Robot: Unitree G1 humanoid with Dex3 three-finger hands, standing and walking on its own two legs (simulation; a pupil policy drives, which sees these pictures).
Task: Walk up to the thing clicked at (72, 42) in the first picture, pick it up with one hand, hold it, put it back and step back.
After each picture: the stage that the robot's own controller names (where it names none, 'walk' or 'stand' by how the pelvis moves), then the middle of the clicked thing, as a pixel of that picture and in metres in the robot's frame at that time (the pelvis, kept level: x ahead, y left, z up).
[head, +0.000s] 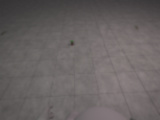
stand; (72, 43) +1.58 +0.47 -0.72
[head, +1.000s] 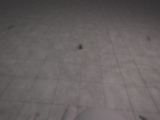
walk; (80, 46) +1.48 +0.19 -0.69
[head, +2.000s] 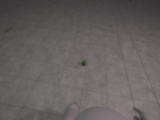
walk; (83, 63) +0.94 +0.09 -0.70
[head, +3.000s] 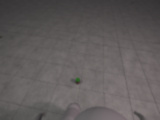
walk; (77, 81) +0.58 +0.16 -0.70
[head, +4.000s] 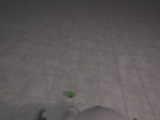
stand; (70, 94) +0.38 +0.19 -0.71
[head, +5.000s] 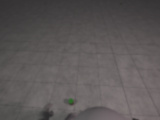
stand; (71, 101) +0.31 +0.22 -0.72
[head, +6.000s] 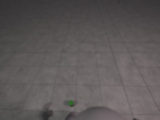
stand; (71, 103) +0.28 +0.22 -0.71
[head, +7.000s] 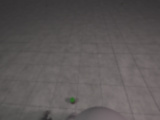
stand; (72, 100) +0.33 +0.23 -0.73
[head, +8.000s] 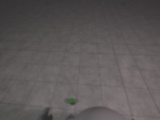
stand; (72, 101) +0.31 +0.22 -0.73
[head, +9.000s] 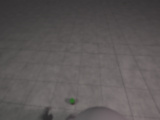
stand; (72, 101) +0.31 +0.21 -0.73
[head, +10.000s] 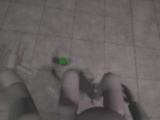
go down; (63, 61) +0.41 +0.22 -0.35
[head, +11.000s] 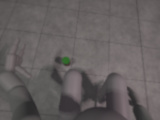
approach; (66, 61) +0.41 +0.22 -0.30
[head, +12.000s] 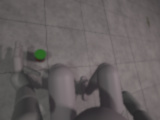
close in; (40, 56) +0.41 +0.25 -0.22
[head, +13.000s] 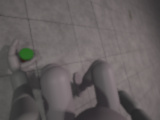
close; (26, 56) +0.40 +0.27 -0.22
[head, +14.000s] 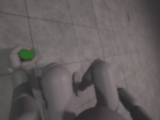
lift; (26, 55) +0.40 +0.26 -0.22
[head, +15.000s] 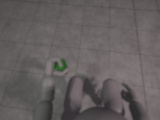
lift; (62, 67) +0.33 +0.20 -0.03
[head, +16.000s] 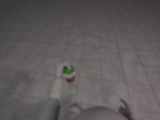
hold; (69, 74) +0.32 +0.16 +0.00
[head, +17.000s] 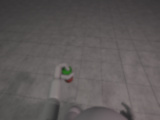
hold; (67, 74) +0.32 +0.17 -0.01
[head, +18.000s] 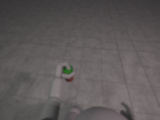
hold; (68, 73) +0.33 +0.17 +0.00
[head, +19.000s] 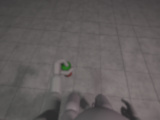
crouch; (66, 69) +0.36 +0.17 -0.05
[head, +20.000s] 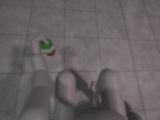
lower; (48, 48) +0.47 +0.25 -0.08
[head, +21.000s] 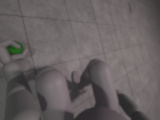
lower; (17, 51) +0.43 +0.29 -0.23
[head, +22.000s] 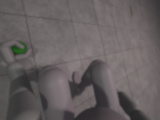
lower; (20, 51) +0.42 +0.29 -0.23
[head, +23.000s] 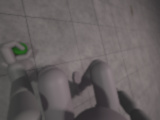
lower; (21, 52) +0.42 +0.28 -0.23
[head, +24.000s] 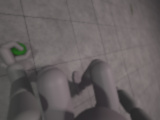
lower; (20, 52) +0.42 +0.28 -0.23
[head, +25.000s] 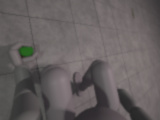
open; (26, 53) +0.41 +0.27 -0.23
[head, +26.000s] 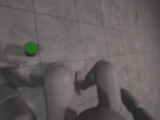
rise; (31, 50) +0.41 +0.26 -0.22
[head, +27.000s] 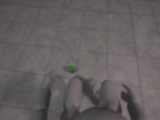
walk; (71, 69) +0.42 +0.20 -0.45
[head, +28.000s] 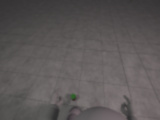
stand; (73, 97) +0.35 +0.19 -0.66
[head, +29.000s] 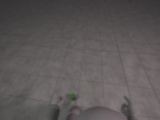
stand; (73, 97) +0.36 +0.19 -0.67
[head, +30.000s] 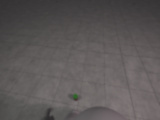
stand; (75, 97) +0.36 +0.18 -0.71
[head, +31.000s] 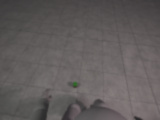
walk; (75, 85) +0.41 +0.14 -0.70
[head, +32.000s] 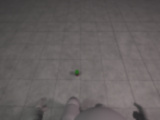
walk; (77, 73) +0.57 +0.18 -0.69
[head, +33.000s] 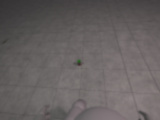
walk; (79, 62) +0.88 +0.28 -0.70
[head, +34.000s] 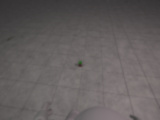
stand; (80, 64) +0.98 +0.20 -0.71
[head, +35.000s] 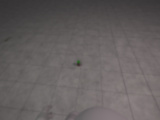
stand; (78, 63) +0.98 +0.22 -0.72
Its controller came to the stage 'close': yes
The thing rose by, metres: 0.71
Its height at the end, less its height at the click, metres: +0.00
